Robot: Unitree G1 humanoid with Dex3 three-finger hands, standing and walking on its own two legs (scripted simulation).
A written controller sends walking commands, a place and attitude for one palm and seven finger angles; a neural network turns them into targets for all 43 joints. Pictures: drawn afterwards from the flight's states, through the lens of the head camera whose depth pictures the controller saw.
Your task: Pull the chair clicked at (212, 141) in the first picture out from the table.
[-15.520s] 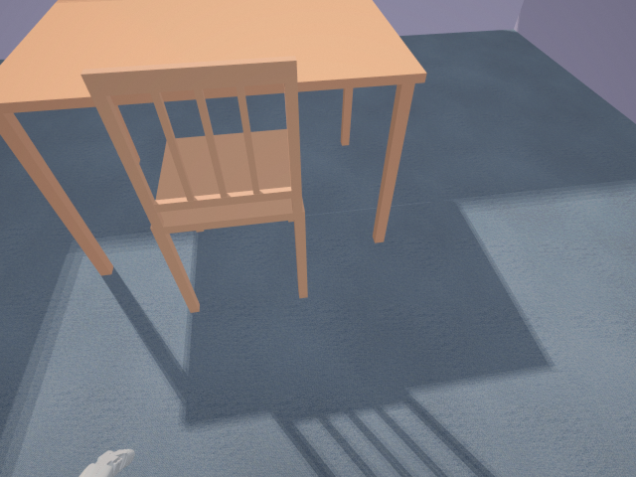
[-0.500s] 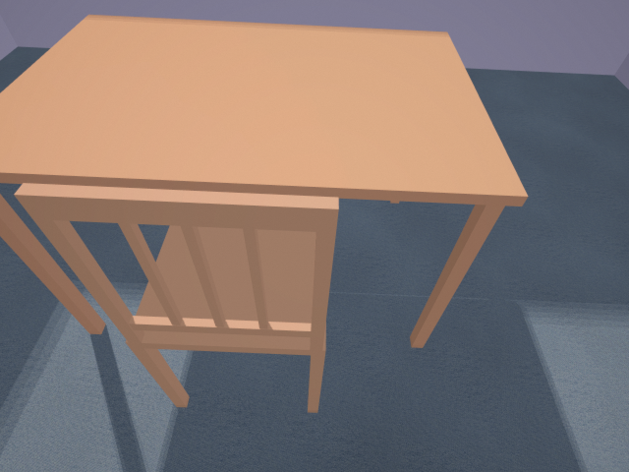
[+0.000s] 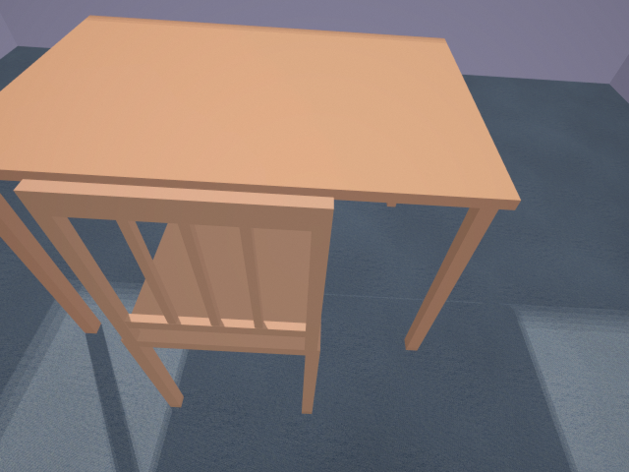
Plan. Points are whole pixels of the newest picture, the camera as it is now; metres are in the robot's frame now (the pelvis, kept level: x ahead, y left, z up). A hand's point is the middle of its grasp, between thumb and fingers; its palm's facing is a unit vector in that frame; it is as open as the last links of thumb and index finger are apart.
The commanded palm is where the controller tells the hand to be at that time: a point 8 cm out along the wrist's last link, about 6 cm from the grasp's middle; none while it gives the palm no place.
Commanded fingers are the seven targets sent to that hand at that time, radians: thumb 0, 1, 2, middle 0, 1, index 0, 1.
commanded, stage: look again from close up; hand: left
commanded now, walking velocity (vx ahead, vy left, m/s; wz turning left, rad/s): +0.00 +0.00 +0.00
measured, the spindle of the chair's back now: (203, 279) +0.42 +0.22 -0.08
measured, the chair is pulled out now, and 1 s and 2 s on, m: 0.00 0.00 0.00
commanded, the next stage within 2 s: raise the hand toward the chair's back in 0.44 s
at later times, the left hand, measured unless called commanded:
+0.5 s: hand out of the picture -0.04 +0.15 -0.18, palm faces +0.04 -0.99 -0.13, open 7.4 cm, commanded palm none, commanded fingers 0.00 0.90 0.90 -0.20 -0.30 -0.20 -0.30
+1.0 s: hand out of the picture +0.13 +0.13 -0.09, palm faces +0.02 -1.00 +0.03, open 9.5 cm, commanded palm +0.11 +0.21 -0.06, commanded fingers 0.00 0.34 0.66 -0.14 -0.21 -0.14 -0.21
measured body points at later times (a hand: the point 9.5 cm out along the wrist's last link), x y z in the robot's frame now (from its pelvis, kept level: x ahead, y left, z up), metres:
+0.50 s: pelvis -0.01 +0.00 +0.00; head +0.00 +0.02 +0.45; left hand -0.04 +0.20 -0.17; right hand -0.03 -0.20 -0.16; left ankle -0.04 +0.04 -0.74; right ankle -0.02 -0.12 -0.74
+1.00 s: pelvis -0.04 -0.03 -0.08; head +0.00 +0.00 +0.37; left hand +0.13 +0.19 -0.09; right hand +0.20 -0.28 -0.09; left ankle -0.04 +0.04 -0.74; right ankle -0.01 -0.10 -0.74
